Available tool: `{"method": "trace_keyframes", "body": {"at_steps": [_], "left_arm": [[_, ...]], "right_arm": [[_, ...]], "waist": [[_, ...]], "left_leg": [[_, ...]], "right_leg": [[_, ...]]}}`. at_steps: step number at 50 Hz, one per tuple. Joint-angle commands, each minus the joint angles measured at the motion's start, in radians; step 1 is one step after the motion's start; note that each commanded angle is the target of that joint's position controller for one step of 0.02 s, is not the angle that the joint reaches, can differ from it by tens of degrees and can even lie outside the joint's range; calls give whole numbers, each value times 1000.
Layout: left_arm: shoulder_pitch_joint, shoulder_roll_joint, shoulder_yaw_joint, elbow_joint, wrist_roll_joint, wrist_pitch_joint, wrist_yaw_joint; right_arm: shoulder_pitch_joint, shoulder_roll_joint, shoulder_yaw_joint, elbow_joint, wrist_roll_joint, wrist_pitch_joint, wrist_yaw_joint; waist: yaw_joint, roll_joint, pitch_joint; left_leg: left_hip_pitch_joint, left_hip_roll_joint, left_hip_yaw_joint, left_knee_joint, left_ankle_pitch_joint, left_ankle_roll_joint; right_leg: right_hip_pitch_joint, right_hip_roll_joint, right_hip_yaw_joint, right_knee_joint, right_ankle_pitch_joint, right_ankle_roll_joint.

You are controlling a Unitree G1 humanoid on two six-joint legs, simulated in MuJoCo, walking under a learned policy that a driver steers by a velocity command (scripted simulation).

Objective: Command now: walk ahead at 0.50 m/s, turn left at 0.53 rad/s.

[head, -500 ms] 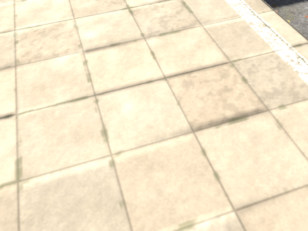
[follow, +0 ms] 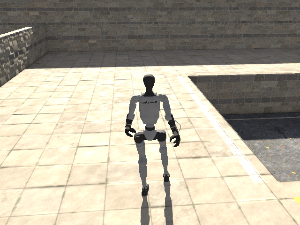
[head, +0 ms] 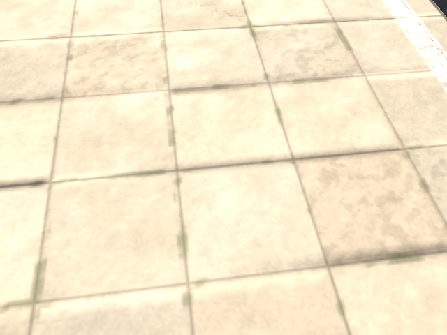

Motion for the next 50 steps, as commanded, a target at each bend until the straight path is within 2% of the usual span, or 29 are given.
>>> {"method": "trace_keyframes", "body": {"at_steps": [1,3,5,7,8,9,10,11,12,13,14,16,19,24,27,31,33,34,35,36,37,38,39,40,41,42,44,46,50], "left_arm": [[-110,64,8,-91,-8,-12,-5],[-157,69,5,-112,-14,-18,-5],[-169,83,6,-128,-17,-26,-3],[-87,113,15,-114,-21,-36,2],[4,134,25,-87,-21,-42,9],[125,167,39,-59,-11,-56,21],[287,246,58,-55,11,-62,40],[269,323,78,-57,15,-43,44],[218,238,70,-61,0,-30,38],[166,147,49,-75,-8,-29,33],[135,110,39,-70,-7,-31,30],[147,97,34,-48,-12,-43,32],[186,109,43,-21,-28,-67,23],[224,117,52,11,-26,-66,19],[240,129,57,26,-26,-65,18],[311,154,63,67,-24,-49,24],[325,180,65,87,-22,-36,27],[329,192,66,95,-22,-28,27],[325,183,59,94,-27,-22,28],[328,138,43,61,-27,-24,26],[402,37,22,12,-39,-24,6],[273,148,51,13,-25,-20,14],[213,129,48,-8,-42,-29,10],[211,107,39,2,-43,-37,8],[228,99,40,19,-31,-29,6],[272,92,38,38,-18,-12,3],[285,77,40,51,-9,11,-6],[235,63,40,40,-6,19,-14],[75,58,39,-3,-9,18,-17]], "right_arm": [[53,-164,-41,-50,-2,-9,-8],[75,-167,-43,-51,-10,-6,-12],[71,-176,-46,-60,-18,-4,-18],[16,-193,-51,-82,-22,-5,-23],[-11,-201,-52,-91,-22,-9,-21],[-22,-187,-47,-92,-12,-17,-13],[-16,-111,-24,-124,1,-27,-6],[92,-57,-13,-158,21,-23,-6],[87,-136,-20,-119,-13,-3,-17],[19,-145,-23,-115,-21,2,-9],[-20,-123,-19,-122,-22,4,0],[-39,-110,-18,-128,-39,25,20],[-88,-92,-13,-156,-37,43,37],[-246,-70,2,-214,-36,46,54],[-341,-48,17,-245,-34,39,66],[-411,-51,23,-273,-45,35,66],[-369,-63,17,-261,-53,30,53],[-282,-75,9,-233,-57,23,45],[-118,-91,-3,-173,-66,11,34],[45,-163,-25,-135,-78,4,17],[38,-281,-48,-139,-58,7,6],[49,-259,-51,-146,-23,14,-3],[-19,-219,-39,-130,-21,12,-11],[-58,-158,-21,-120,-21,4,-10],[-93,-124,-10,-115,-18,-3,-10],[-121,-96,1,-113,-14,-10,-9],[-102,-90,4,-94,-10,-29,-4],[-75,-111,-2,-71,-6,-38,-4],[-12,-104,0,-30,-5,-41,-4]], "waist": [[-25,92,-9],[-43,97,-14],[-39,106,-18],[13,118,-33],[56,111,-68],[121,53,-134],[177,-70,-291],[100,-295,-346],[76,-137,-240],[80,-22,-133],[67,-3,-73],[51,-80,-41],[42,-79,-46],[62,-61,0],[82,-63,22],[102,-58,42],[75,-71,10],[35,-69,-43],[-38,-30,-134],[-98,66,-261],[-27,309,-365],[-86,124,-341],[-46,105,-197],[-8,68,-116],[30,63,-78],[64,81,-71],[78,80,-70],[76,79,-33],[39,76,29]], "left_leg": [[-13,228,-203,-75,308,105],[31,237,-226,-36,365,99],[57,254,-262,8,403,86],[23,261,-295,65,427,54],[-6,241,-298,144,479,35],[-59,179,-251,316,460,10],[-166,117,-154,592,228,-17],[-460,-24,-35,803,-374,-39],[-549,80,-29,906,-324,-32],[-543,115,-25,904,-224,-36],[-521,145,-13,871,-165,-48],[-488,178,8,837,-129,-68],[-520,188,23,832,-72,-85],[-604,208,61,676,81,-107],[-538,208,111,492,171,-90],[-463,172,172,341,77,-37],[-363,115,202,294,-24,3],[-255,78,206,256,-42,26],[-36,51,201,180,13,51],[238,237,-25,165,-83,94],[483,543,-554,64,-39,227],[435,524,-570,14,61,220],[316,484,-381,16,191,196],[183,432,-276,-6,305,160],[102,385,-196,-30,351,126],[36,354,-140,-61,361,107],[-1,332,-102,-103,381,110],[-12,322,-77,-152,330,116],[33,307,-40,-192,305,103]], "right_leg": [[27,50,-51,-117,103,13],[34,70,-51,-171,101,7],[76,86,-38,-227,63,-7],[225,107,-26,-302,-8,-33],[356,130,-34,-338,-40,-50],[538,92,-3,-403,-30,-81],[763,-148,230,-438,-247,-136],[918,-351,669,-558,-330,-242],[822,-334,677,-551,-418,-252],[706,-280,514,-561,-364,-230],[621,-228,372,-587,-217,-211],[549,-157,193,-616,-35,-181],[552,-158,82,-642,135,-198],[576,-141,-77,-681,207,-202],[574,-130,-161,-678,219,-183],[650,-164,-200,-630,342,-169],[696,-172,-229,-506,634,-161],[702,-169,-246,-374,754,-156],[631,-139,-283,-174,717,-138],[420,-108,-285,108,371,-118],[40,78,-243,446,-446,-67],[-36,74,-66,524,-383,-75],[-69,30,-49,504,-282,-86],[-22,3,-49,422,-228,-90],[32,-16,-47,358,-209,-87],[99,-21,-47,320,-197,-79],[131,-11,-62,284,-177,-69],[79,-17,-70,231,-113,-58],[-32,-28,-78,64,32,-39]]}}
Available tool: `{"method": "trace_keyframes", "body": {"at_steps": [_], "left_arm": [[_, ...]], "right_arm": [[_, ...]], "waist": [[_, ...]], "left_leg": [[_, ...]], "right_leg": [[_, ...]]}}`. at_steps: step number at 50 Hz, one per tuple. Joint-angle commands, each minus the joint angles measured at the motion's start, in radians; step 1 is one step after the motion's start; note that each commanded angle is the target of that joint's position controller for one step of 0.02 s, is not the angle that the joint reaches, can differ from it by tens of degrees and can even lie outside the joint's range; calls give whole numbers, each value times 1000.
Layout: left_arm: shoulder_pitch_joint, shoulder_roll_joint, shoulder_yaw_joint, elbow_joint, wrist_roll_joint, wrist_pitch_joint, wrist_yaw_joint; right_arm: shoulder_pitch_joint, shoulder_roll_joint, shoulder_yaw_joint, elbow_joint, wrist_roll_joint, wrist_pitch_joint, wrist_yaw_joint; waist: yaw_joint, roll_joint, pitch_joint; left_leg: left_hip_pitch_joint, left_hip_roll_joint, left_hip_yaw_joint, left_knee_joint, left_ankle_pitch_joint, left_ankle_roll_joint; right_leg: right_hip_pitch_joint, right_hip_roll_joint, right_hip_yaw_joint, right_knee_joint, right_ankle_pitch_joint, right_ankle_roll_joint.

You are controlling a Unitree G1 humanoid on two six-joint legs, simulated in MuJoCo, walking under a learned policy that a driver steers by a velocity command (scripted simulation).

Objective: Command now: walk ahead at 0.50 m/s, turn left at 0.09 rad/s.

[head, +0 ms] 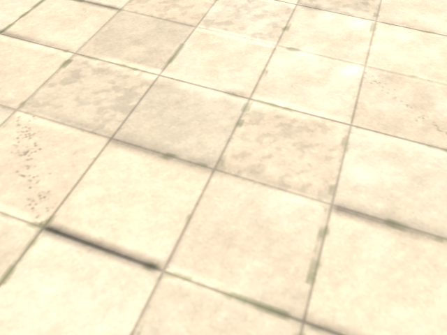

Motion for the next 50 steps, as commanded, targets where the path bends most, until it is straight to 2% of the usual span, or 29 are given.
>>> {"method": "trace_keyframes", "body": {"at_steps": [1,6,9,11,12,13,14,15,16,17,18,20,22,24,29,33,35,37,38,39,40,41,42,43,44,45,46,47,50], "left_arm": [[-69,48,9,-66,-2,-8,-3],[-217,40,-1,-111,-7,-17,-5],[-240,50,1,-128,-8,-25,-4],[-154,65,9,-103,-9,-33,6],[-39,83,20,-66,-8,-39,16],[135,111,34,-10,3,-50,27],[292,209,59,17,29,-55,43],[302,268,74,29,18,-48,34],[204,200,61,22,-19,-41,26],[104,138,45,7,-26,-42,23],[56,91,32,6,-21,-47,20],[48,50,17,32,-24,-59,24],[93,64,20,60,-27,-75,24],[123,87,26,82,-31,-82,24],[192,80,22,122,-32,-81,22],[262,84,21,156,-27,-79,28],[270,94,22,168,-22,-73,36],[244,113,28,167,-16,-67,42],[222,123,31,164,-15,-66,44],[202,123,30,162,-19,-64,41],[198,95,22,145,-27,-67,38],[295,-23,-4,110,-65,-67,33],[291,59,19,124,-44,-56,41],[221,88,33,118,-32,-47,41],[174,66,31,110,-30,-47,32],[160,45,31,111,-26,-39,25],[164,36,33,111,-12,-25,18],[172,19,32,114,-7,-12,10],[103,4,32,81,-8,9,-3]], "right_arm": [[19,-126,-26,-30,3,-20,-3],[101,-130,-22,25,-7,-22,-12],[111,-145,-23,50,-14,-19,-23],[76,-162,-25,56,-18,-19,-28],[63,-172,-26,60,-20,-17,-28],[52,-166,-23,59,-16,-16,-27],[81,-105,-4,22,7,-21,-22],[174,-56,-1,28,18,-20,-16],[79,-134,-20,27,-9,-14,-21],[23,-124,-19,9,-8,-20,-14],[-6,-105,-15,6,-8,-20,-10],[15,-79,-10,18,-29,4,1],[4,-58,-6,17,-33,19,12],[-70,-54,-4,-5,-33,26,18],[-278,-38,8,-67,-23,23,22],[-390,-40,13,-99,-20,18,18],[-411,-53,9,-115,-21,12,15],[-376,-69,2,-112,-20,1,10],[-307,-83,-5,-93,-21,-7,5],[-168,-100,-17,-47,-26,-18,-4],[4,-160,-37,-3,-47,-32,-18],[106,-279,-68,-3,-69,-30,-27],[64,-249,-66,-8,-39,-12,-21],[-40,-172,-46,-24,-26,-7,-19],[-115,-109,-30,-36,-22,-12,-16],[-141,-78,-22,-34,-21,-19,-17],[-143,-60,-17,-22,-16,-25,-22],[-134,-57,-16,-15,-15,-34,-24],[-85,-73,-24,9,-6,-57,-24]], "waist": [[0,87,46],[-44,93,73],[-34,97,82],[15,111,37],[66,108,-27],[142,77,-124],[174,-50,-263],[118,-227,-346],[96,-54,-219],[61,-15,-92],[38,8,-38],[-5,-30,-7],[-14,-25,-8],[-10,-18,21],[36,-17,61],[75,-21,67],[69,-24,71],[41,-29,56],[7,-31,25],[-55,-1,-45],[-115,59,-163],[-98,262,-324],[-86,235,-336],[-44,136,-171],[-23,102,-72],[-3,115,-25],[20,136,1],[32,137,-1],[42,117,10]], "left_leg": [[-2,266,-158,-128,303,107],[98,282,-129,-105,397,92],[168,313,-129,-58,515,82],[177,311,-105,54,774,57],[170,292,-87,194,880,43],[74,250,-51,402,800,23],[-185,172,-3,733,435,-8],[-461,-16,-33,1021,-347,-30],[-538,56,-144,1071,-285,-10],[-544,102,-128,1029,-190,-9],[-517,139,-113,972,-137,-11],[-433,173,-94,899,-102,-36],[-428,179,-70,869,-81,-56],[-496,202,-50,806,-21,-77],[-549,207,-1,530,147,-107],[-518,176,23,387,189,-93],[-518,167,9,348,147,-80],[-450,145,4,305,71,-61],[-352,121,8,273,31,-49],[-171,98,22,201,55,-29],[88,203,-81,188,30,8],[406,513,-487,138,-86,105],[347,563,-682,24,-153,137],[203,516,-529,6,-229,107],[71,469,-401,-35,-181,81],[-9,425,-295,-66,-107,47],[-66,392,-213,-83,-39,23],[-86,380,-162,-91,15,16],[-71,372,-56,-115,133,24]], "right_leg": [[-63,-3,-10,-112,112,10],[-51,40,-44,-295,173,-18],[-12,69,-53,-364,102,-58],[139,122,-75,-405,21,-94],[278,159,-88,-439,1,-115],[513,139,-64,-487,41,-147],[806,-111,238,-507,-64,-219],[951,-316,684,-634,-37,-336],[834,-254,625,-665,-107,-299],[682,-223,471,-696,-91,-274],[586,-173,374,-735,-30,-244],[471,-106,241,-780,79,-205],[450,-93,192,-805,163,-216],[453,-83,153,-843,159,-224],[500,-39,71,-863,232,-202],[585,-60,66,-826,323,-196],[643,-87,96,-782,392,-197],[671,-101,116,-712,491,-185],[664,-93,117,-638,584,-172],[627,-53,90,-481,624,-153],[479,5,56,-249,459,-133],[145,152,-33,112,-53,-83],[30,178,40,252,-350,-95],[-6,110,76,283,-275,-105],[5,71,72,250,-194,-102],[35,47,67,211,-152,-98],[65,32,63,187,-130,-88],[83,30,55,188,-109,-79],[13,18,40,173,-22,-63]]}}
Over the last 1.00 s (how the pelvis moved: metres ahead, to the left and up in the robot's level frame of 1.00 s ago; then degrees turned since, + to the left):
0.49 0.11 0.00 26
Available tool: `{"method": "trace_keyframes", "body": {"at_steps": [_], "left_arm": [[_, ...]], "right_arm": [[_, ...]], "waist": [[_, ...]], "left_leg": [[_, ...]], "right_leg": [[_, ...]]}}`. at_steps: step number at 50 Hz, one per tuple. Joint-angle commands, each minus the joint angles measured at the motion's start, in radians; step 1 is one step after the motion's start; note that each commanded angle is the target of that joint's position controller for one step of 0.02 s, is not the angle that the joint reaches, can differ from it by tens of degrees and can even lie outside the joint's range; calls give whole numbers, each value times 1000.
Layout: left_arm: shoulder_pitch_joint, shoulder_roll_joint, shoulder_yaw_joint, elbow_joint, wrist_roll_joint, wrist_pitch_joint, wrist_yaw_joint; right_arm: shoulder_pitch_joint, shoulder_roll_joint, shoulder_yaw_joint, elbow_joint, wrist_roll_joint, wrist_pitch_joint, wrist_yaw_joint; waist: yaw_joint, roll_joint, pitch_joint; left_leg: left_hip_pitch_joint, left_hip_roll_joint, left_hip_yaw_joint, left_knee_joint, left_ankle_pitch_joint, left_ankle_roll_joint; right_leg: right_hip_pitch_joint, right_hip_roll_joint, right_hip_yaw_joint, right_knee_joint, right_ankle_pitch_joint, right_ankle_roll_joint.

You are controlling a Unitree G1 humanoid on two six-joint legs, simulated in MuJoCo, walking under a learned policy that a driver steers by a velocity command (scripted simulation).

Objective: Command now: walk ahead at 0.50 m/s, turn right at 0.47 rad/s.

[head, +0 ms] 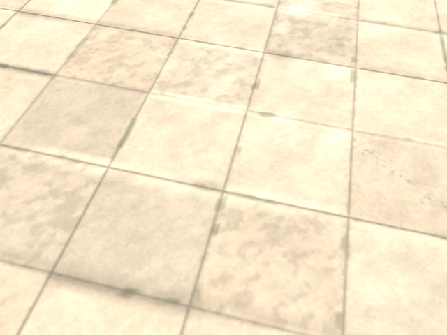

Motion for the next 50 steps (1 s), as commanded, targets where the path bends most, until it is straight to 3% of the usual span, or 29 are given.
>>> {"method": "trace_keyframes", "body": {"at_steps": [1,7,11,14,16,17,18,19,20,21,22,23,24,27,34,41,43,45,46,47,48,49,50], "left_arm": [[7,5,3,-52,5,16,-16],[-210,-13,-16,-138,6,13,-37],[-298,0,-20,-183,13,11,-45],[-251,23,-9,-181,17,12,-37],[-66,54,14,-129,19,-1,-23],[87,101,36,-83,33,-14,-7],[96,242,71,-95,39,-14,8],[118,273,78,-117,-5,1,14],[75,253,72,-114,-13,5,25],[19,188,57,-114,-23,3,30],[-32,143,45,-121,-28,2,33],[-67,110,33,-127,-35,2,37],[-78,102,27,-134,-33,-2,35],[-43,151,37,-133,-20,-16,27],[39,169,40,-146,-17,12,36],[58,189,49,-168,-3,40,41],[34,196,52,-178,-5,46,40],[-28,200,52,-195,-16,51,38],[-72,193,49,-210,-29,51,40],[-44,133,33,-230,-38,46,41],[64,92,25,-232,-32,51,47],[85,174,42,-207,9,61,49],[50,191,50,-193,10,66,45]], "right_arm": [[51,-92,-20,-20,6,-29,-3],[113,-99,-20,12,1,-27,-9],[177,-124,-28,39,-1,-13,-18],[172,-157,-37,44,-5,8,-26],[160,-184,-46,37,-4,31,-25],[142,-184,-45,20,4,35,-21],[189,-65,-22,-51,24,28,-7],[97,-136,-37,-93,19,21,-6],[27,-118,-30,-111,24,15,-7],[26,-102,-21,-107,25,9,-11],[34,-107,-25,-92,13,16,-15],[46,-113,-28,-97,-10,34,-14],[66,-107,-29,-93,-21,55,-12],[66,-84,-24,-109,-16,88,-8],[-110,-118,-21,-184,-4,111,-17],[-176,-140,-14,-228,15,102,-29],[-157,-147,-12,-233,22,96,-32],[-93,-150,-12,-224,22,87,-36],[-36,-158,-14,-212,11,78,-42],[-5,-227,-28,-215,-4,73,-53],[-75,-303,-34,-246,5,84,-50],[-1,-271,-35,-227,14,97,-42],[-17,-198,-13,-231,15,99,-37]], "waist": [[11,114,5],[-24,108,55],[-46,106,68],[-12,135,22],[63,129,-80],[139,69,-168],[79,-163,-280],[105,-89,-358],[86,-1,-245],[53,33,-149],[13,63,-84],[-19,54,-68],[-36,48,-82],[-49,39,-118],[13,-26,-114],[39,-49,-75],[29,-61,-71],[-17,-68,-64],[-56,-49,-69],[-40,110,-120],[32,303,-123],[3,251,-166],[9,147,-121]], "left_leg": [[50,273,-155,-226,145,71],[94,249,-2,-222,272,67],[219,287,51,-173,408,61],[293,295,100,-3,801,45],[270,288,113,312,913,33],[117,262,123,590,698,-8],[-318,107,114,982,-151,-78],[-468,-16,-101,1159,-405,-108],[-526,55,-177,1134,-306,-98],[-505,86,-181,1045,-238,-91],[-460,108,-186,962,-217,-92],[-406,113,-190,910,-206,-100],[-359,110,-192,871,-199,-108],[-340,88,-177,776,-161,-126],[-418,68,-202,602,-57,-128],[-377,11,-237,446,-168,-97],[-306,-8,-245,358,-190,-83],[-156,-24,-240,164,-130,-69],[-19,1,-255,12,1,-58],[127,200,-414,-59,143,-8],[207,437,-684,-47,559,131],[163,479,-702,-12,668,235],[108,410,-598,-5,638,223]], "right_leg": [[-130,-51,19,6,104,15],[-141,-34,-58,-311,278,22],[-118,-8,-120,-435,213,-23],[-6,70,-172,-471,64,-79],[196,146,-179,-539,14,-128],[427,112,-91,-636,92,-169],[776,-222,369,-614,339,-310],[820,-323,665,-723,635,-393],[738,-300,460,-715,814,-366],[615,-255,358,-720,872,-320],[506,-192,279,-743,855,-266],[425,-146,234,-765,839,-243],[384,-126,212,-770,853,-227],[351,-90,185,-759,943,-213],[408,-72,276,-741,766,-153],[474,-94,415,-665,768,-170],[468,-84,459,-643,756,-153],[410,-37,481,-614,646,-99],[332,9,467,-563,542,-50],[234,90,354,-394,268,10],[26,281,157,-236,-394,48],[31,215,102,-14,-444,63],[36,192,131,58,-366,67]]}}
Over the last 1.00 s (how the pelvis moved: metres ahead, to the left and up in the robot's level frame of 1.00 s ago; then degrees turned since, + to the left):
0.54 0.00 0.00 -8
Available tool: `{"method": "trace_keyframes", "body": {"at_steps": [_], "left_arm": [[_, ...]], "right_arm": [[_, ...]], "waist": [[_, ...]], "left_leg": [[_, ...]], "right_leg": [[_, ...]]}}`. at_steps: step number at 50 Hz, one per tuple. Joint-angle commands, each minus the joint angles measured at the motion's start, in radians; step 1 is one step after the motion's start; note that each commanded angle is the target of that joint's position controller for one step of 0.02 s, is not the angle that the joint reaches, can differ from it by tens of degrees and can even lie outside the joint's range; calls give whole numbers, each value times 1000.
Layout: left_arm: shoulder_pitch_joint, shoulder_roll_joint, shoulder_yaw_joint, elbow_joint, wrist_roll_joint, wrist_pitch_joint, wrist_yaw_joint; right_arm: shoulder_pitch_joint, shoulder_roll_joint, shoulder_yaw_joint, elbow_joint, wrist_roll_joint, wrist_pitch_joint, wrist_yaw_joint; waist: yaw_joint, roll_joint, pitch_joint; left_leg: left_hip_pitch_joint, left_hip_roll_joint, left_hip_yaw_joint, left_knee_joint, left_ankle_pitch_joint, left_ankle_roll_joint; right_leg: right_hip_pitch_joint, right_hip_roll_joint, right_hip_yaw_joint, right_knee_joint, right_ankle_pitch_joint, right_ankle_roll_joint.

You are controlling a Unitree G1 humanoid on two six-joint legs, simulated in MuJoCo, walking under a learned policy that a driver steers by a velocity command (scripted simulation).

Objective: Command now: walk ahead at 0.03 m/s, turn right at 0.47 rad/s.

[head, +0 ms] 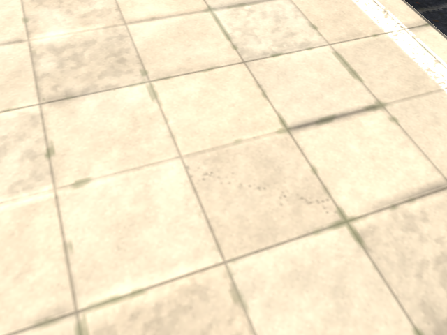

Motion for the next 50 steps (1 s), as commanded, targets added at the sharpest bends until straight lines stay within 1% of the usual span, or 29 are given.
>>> {"method": "trace_keyframes", "body": {"at_steps": [1,2,3,4,9,11,13,15,16,17,18,19,20,21,24,29,34,36,37,38,39,40,41,42,43,44,45,47,50], "left_arm": [[68,109,28,-32,13,8,-5],[54,100,25,-36,7,15,-17],[55,90,19,-35,-1,18,-28],[49,83,14,-34,-7,20,-33],[-15,40,-16,-39,-7,31,-30],[-31,27,-33,-33,-2,29,-34],[-45,39,-38,-28,5,19,-38],[13,16,-51,10,8,-2,-37],[53,18,-53,34,12,-15,-30],[117,54,-50,55,21,-32,-22],[179,166,-25,60,20,-40,-14],[175,191,-10,80,24,-47,-12],[108,139,-25,71,17,-58,-10],[65,99,-34,65,7,-69,-10],[85,59,-44,84,-3,-101,-10],[177,57,-41,137,0,-115,-15],[215,92,-34,172,4,-122,-11],[192,107,-31,176,4,-123,-10],[177,115,-29,180,3,-121,-10],[178,105,-33,183,1,-121,-12],[192,47,-53,151,-14,-125,-17],[251,-19,-63,134,-15,-127,-19],[184,60,-40,138,9,-122,-17],[146,59,-37,128,7,-125,-27],[119,35,-43,127,5,-127,-34],[121,20,-45,130,11,-119,-38],[138,8,-49,140,19,-107,-43],[124,-9,-51,137,21,-93,-52],[5,-16,-53,99,24,-84,-60]], "right_arm": [[51,-114,-25,-50,1,4,3],[16,-112,-23,-58,-6,5,3],[12,-120,-24,-56,-12,2,2],[27,-124,-26,-48,-14,0,5],[79,-138,-29,-10,-12,-9,18],[101,-154,-34,3,-21,-4,33],[130,-181,-47,24,-28,12,49],[123,-178,-52,37,-15,29,56],[122,-156,-49,40,-11,29,54],[96,-103,-37,23,-12,21,54],[28,-28,-14,-35,1,5,58],[-53,-128,-38,-54,-21,0,49],[-23,-144,-48,-41,-12,-7,56],[27,-143,-50,-12,-10,-15,67],[60,-120,-52,24,-31,-25,89],[-71,-72,-36,-20,-25,-23,97],[-138,-70,-29,-60,-22,-28,95],[-64,-82,-36,-45,-20,-33,83],[37,-93,-45,-12,-20,-38,72],[198,-122,-60,44,-28,-48,58],[361,-212,-84,71,-49,-58,42],[423,-301,-99,95,-43,-58,49],[334,-231,-84,96,-17,-54,56],[222,-169,-68,75,-10,-56,60],[161,-118,-53,67,-12,-62,64],[141,-95,-45,73,-11,-70,64],[138,-75,-37,85,-10,-76,63],[184,-76,-37,114,-6,-93,63],[243,-80,-37,151,-2,-100,61]], "waist": [[-7,113,-94],[1,153,-87],[-4,196,-89],[-12,199,-100],[-45,206,-123],[-68,232,-134],[-79,256,-91],[-29,205,-38],[-2,157,-17],[29,34,-18],[64,-213,-36],[78,-127,106],[21,-90,140],[-10,-92,127],[-23,-79,50],[15,-66,67],[18,-69,74],[-28,-67,44],[-81,-46,-7],[-146,4,-106],[-201,131,-240],[-167,336,-326],[-131,184,-205],[-84,123,-91],[-62,94,-48],[-39,115,-28],[-21,127,-29],[-14,121,-32],[-25,104,13]], "left_leg": [[172,339,-285,-187,585,218],[168,280,-218,-194,521,178],[168,243,-169,-188,564,167],[173,226,-139,-181,594,166],[208,244,-132,-183,494,186],[165,228,-146,-237,123,177],[97,230,-194,-298,-209,178],[-28,208,-179,-287,-344,151],[-116,182,-157,-244,-386,120],[-252,128,-95,-94,-391,77],[-413,-16,77,176,-345,21],[-461,23,15,281,-277,20],[-450,53,-17,329,-199,19],[-435,65,-17,338,-148,12],[-391,73,26,390,-43,-15],[-405,85,58,279,40,-46],[-274,61,86,107,35,2],[-123,23,107,57,6,37],[19,-11,121,8,14,55],[239,-19,116,-33,17,78],[511,209,-163,-99,-196,139],[612,439,-637,-266,-309,223],[479,403,-647,-303,-348,214],[344,375,-492,-307,-302,201],[253,321,-376,-336,-188,182],[199,279,-293,-354,-90,165],[161,249,-230,-370,-14,156],[151,238,-173,-387,114,172],[178,228,-116,-430,155,186]], "right_leg": [[-151,-70,-36,341,-25,44],[-154,-77,-39,334,24,56],[-149,-66,-48,333,54,70],[-138,-57,-54,318,71,79],[-74,-87,-80,61,62,82],[13,-105,-134,-85,49,60],[77,-102,-185,-192,34,32],[239,-104,-225,-411,179,-17],[339,-104,-212,-499,202,-46],[454,-224,-40,-585,76,-78],[478,-477,347,-733,-236,-164],[303,-544,438,-790,-257,-229],[279,-499,376,-789,-213,-225],[294,-449,293,-793,-119,-197],[344,-368,120,-776,173,-173],[334,-368,40,-762,340,-185],[327,-404,4,-700,581,-161],[309,-409,-18,-619,775,-134],[295,-386,-52,-486,943,-115],[227,-331,-108,-271,989,-93],[-5,-257,-158,50,716,-58],[-237,-86,-161,327,26,-35],[-299,-143,-55,423,54,-63],[-305,-198,-74,412,156,-73],[-277,-237,-92,357,223,-73],[-244,-258,-109,318,248,-65],[-205,-269,-119,296,262,-53],[-207,-271,-143,276,284,-36],[-324,-294,-172,189,369,-8]]}}
Over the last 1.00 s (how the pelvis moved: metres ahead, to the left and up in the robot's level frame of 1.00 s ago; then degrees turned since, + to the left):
0.36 -0.05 -0.01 -36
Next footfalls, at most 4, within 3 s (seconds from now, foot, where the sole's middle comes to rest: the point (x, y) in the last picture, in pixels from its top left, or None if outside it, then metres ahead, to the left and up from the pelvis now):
0.34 right None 0.00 -0.10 -0.77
0.76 left None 0.31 0.10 -0.77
1.30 right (262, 286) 0.61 -0.10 -0.77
1.84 left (209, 208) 0.88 0.08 -0.77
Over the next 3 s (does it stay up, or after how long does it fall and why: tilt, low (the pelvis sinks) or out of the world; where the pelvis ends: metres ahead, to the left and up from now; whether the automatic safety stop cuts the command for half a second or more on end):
stays up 1.26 0.26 0.00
